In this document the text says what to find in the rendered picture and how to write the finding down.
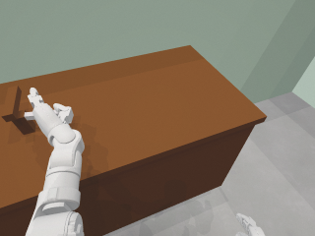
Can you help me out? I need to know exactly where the left robot hand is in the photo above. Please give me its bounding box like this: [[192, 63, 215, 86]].
[[28, 88, 74, 138]]

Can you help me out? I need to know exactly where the robot left forearm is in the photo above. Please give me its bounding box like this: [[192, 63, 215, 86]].
[[25, 124, 85, 236]]

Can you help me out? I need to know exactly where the tap lever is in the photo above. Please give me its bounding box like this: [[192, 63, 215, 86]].
[[24, 106, 70, 121]]

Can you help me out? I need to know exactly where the robot left upper arm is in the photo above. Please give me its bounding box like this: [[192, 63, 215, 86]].
[[27, 211, 85, 236]]

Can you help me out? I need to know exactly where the counter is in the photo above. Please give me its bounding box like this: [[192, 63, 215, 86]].
[[0, 45, 267, 236]]

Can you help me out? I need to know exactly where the right robot hand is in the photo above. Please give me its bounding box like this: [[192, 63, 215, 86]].
[[235, 213, 266, 236]]

